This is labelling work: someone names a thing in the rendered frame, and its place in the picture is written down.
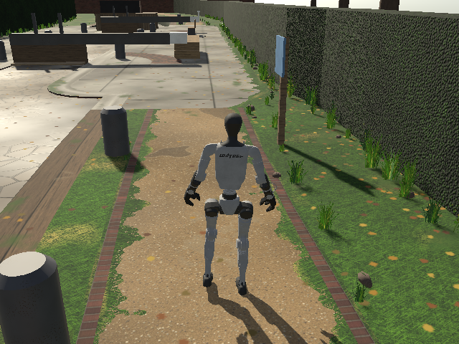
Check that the left robot hand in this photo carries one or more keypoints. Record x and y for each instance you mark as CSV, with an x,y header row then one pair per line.
x,y
188,196

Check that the right robot upper arm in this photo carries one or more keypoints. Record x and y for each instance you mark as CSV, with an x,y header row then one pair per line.
x,y
254,153

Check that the left robot upper arm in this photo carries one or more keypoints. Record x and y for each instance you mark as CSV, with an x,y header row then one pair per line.
x,y
204,160

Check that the right robot hand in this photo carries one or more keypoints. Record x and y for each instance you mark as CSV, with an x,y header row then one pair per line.
x,y
272,203

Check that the robot left forearm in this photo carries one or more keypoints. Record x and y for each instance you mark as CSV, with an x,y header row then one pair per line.
x,y
193,185

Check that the robot left foot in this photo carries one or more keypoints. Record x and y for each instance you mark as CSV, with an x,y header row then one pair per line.
x,y
207,282

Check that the robot right forearm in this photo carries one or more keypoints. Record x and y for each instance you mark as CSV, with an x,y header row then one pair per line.
x,y
266,189

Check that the robot left shin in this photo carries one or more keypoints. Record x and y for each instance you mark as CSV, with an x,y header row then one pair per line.
x,y
208,253

